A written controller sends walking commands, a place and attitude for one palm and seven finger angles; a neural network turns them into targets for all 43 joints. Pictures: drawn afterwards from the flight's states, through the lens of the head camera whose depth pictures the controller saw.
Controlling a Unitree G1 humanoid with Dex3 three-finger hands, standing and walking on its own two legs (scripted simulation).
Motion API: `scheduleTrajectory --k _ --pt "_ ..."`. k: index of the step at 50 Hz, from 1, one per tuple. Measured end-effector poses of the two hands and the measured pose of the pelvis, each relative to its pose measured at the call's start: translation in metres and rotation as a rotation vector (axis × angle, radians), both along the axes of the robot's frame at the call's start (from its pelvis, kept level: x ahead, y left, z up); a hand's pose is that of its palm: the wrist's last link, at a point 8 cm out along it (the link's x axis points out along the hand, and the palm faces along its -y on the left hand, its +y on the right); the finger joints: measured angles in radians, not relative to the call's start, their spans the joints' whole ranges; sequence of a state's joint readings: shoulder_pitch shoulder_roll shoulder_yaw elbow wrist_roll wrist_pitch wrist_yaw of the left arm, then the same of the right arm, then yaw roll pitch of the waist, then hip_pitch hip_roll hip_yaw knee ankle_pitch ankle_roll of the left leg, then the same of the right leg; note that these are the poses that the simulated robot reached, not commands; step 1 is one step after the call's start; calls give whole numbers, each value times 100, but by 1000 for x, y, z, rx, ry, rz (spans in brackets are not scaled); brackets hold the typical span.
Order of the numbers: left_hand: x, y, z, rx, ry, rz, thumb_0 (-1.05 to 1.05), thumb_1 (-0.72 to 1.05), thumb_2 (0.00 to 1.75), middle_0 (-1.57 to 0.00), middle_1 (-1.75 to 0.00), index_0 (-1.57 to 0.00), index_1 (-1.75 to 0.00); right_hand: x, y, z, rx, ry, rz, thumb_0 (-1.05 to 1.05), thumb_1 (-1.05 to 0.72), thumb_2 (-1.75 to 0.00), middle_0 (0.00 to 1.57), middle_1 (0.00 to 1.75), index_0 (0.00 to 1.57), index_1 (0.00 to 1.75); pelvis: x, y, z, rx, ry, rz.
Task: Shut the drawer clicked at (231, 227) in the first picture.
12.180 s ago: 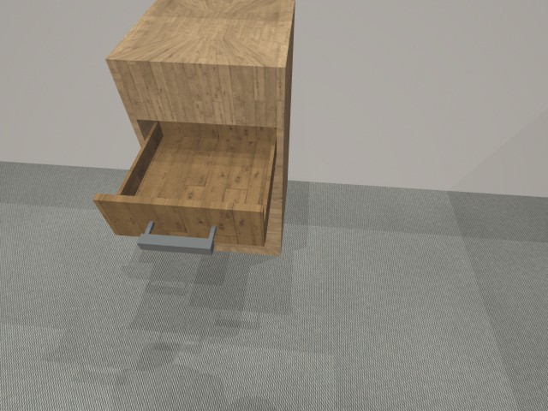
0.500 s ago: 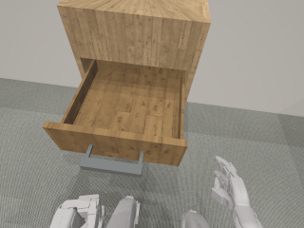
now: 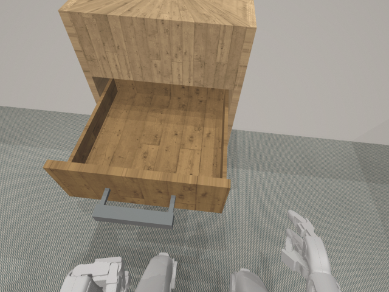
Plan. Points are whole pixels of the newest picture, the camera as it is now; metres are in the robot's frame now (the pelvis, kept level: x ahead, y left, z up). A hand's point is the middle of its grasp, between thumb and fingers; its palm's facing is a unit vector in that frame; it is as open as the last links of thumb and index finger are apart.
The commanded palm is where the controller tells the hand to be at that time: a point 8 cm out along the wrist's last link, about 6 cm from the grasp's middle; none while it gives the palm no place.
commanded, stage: bring the fist close to the handle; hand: left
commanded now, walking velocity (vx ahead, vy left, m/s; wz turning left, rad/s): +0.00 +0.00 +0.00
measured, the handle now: (136, 206) +0.30 +0.16 -0.03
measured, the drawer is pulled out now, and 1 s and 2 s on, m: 0.30 0.30 0.29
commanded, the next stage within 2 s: push the drawer shut in 1.46 s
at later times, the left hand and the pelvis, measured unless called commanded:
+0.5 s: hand (136, 279) +0.15 +0.12 +0.03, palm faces -0.02 -1.00 +0.01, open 3.3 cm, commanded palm +0.11 +0.17 +0.03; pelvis +0.00 -0.01 -0.02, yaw +0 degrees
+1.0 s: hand (144, 260) +0.19 +0.12 -0.02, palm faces -0.04 -1.00 +0.01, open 3.3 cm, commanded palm +0.16 +0.17 -0.02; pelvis +0.00 -0.01 -0.05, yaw -1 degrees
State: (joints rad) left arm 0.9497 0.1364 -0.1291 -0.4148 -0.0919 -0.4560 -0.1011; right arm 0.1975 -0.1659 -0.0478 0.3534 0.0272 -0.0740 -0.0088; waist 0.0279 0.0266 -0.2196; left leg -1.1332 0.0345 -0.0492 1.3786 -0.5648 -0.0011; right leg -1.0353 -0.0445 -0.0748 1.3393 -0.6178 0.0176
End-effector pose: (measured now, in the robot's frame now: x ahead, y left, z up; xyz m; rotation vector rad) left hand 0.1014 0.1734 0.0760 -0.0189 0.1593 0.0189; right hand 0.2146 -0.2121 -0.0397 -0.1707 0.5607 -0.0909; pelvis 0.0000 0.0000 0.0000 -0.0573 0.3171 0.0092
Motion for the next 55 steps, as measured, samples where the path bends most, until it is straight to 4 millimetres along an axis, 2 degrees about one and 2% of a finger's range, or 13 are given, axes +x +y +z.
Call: scheduleTrajectory --k 7,11,17,31,55 --pt "-1 -2 -2 11 -12 2 2 91 90 -140 -160 -139 -160 4 -5 -1 9 -14 1 1 -91 -90 20 30 21 30 0 -6 -1 6 -1 1" --pt "1 -4 -13 9 -16 -10 2 91 90 -140 -160 -139 -160 6 -8 -6 0 -15 8 1 -91 -90 20 30 21 30 -1 -10 -5 7 9 2" --pt "15 -3 -31 14 -38 -31 2 91 90 -140 -160 -139 -160 5 -14 -22 -15 2 9 1 -91 -90 20 30 21 30 -3 -13 -17 6 30 -2" --pt "37 -3 -57 13 -33 -50 2 91 90 -140 -160 -139 -160 -11 -21 -48 -28 81 -17 1 -91 -90 20 30 21 30 -4 -13 -30 5 71 -11" --pt "75 0 -104 8 -57 -60 2 91 90 -140 -160 -139 -160 -1 -10 -82 -50 129 43 1 -91 -90 20 30 21 30 -5 -7 -58 -2 147 -16"
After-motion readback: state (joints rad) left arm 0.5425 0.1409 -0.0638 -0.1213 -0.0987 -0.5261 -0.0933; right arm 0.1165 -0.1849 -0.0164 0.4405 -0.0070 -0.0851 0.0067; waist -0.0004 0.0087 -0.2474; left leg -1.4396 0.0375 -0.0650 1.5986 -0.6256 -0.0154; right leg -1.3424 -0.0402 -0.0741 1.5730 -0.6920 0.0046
